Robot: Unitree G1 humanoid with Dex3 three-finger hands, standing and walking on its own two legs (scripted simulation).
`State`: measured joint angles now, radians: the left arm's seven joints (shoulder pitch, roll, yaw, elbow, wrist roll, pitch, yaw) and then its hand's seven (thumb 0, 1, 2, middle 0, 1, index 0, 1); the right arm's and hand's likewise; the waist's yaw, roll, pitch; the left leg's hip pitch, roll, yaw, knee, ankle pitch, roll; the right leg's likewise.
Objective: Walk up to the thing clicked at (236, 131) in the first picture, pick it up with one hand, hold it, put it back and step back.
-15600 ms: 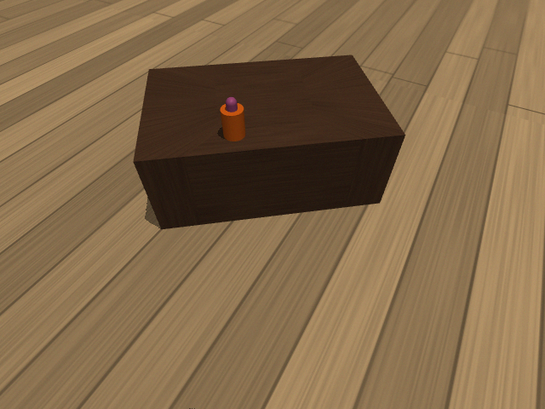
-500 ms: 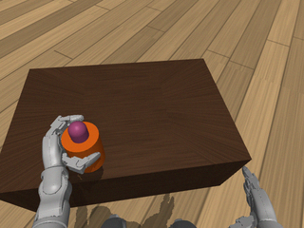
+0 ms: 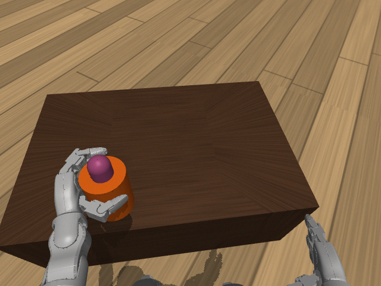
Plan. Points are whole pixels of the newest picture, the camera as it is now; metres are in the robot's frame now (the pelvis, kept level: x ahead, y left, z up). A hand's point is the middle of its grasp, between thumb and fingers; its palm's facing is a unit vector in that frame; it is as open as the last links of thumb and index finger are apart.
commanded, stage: hold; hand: left
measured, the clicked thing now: (106, 183) +0.33 +0.17 +0.03
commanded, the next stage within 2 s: none
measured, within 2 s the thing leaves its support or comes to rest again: neither
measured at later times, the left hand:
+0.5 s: hand (101, 191) +0.31 +0.17 +0.04, palm faces +0.21 -0.98 -0.04, open 11.9 cm
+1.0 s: hand (103, 186) +0.32 +0.17 +0.04, palm faces +0.21 -0.98 -0.03, open 11.9 cm
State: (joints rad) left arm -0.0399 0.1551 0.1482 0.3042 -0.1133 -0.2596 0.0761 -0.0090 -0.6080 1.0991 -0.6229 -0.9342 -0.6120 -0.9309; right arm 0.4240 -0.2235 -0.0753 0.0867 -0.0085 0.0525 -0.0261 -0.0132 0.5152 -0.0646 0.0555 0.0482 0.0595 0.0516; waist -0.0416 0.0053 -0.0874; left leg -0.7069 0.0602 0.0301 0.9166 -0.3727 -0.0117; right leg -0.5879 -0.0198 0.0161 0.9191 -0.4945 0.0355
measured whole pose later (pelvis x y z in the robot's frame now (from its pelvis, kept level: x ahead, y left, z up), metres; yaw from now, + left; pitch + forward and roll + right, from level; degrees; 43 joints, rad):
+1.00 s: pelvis +0.00 +0.00 +0.01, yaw +0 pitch +8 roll +0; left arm -0.03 0.14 0.16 0.33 -0.12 -0.28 0.07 -0.01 -0.60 1.09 -0.62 -0.94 -0.61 -0.94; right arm 0.39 -0.22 -0.09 0.20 -0.01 0.01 -0.02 -0.01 0.51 -0.07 0.05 0.05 0.06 0.05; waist -0.04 0.00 -0.07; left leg -0.67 0.06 0.03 0.88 -0.36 -0.02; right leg -0.55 -0.02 0.02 0.89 -0.48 0.03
